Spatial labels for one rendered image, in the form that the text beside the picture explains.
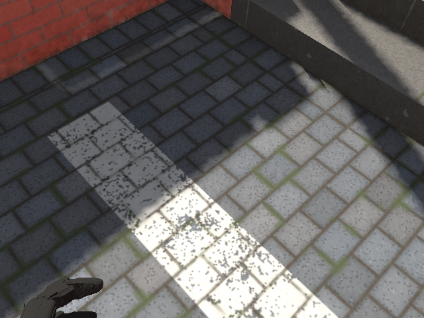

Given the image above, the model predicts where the robot left hand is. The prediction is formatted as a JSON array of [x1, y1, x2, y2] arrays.
[[20, 276, 103, 318]]

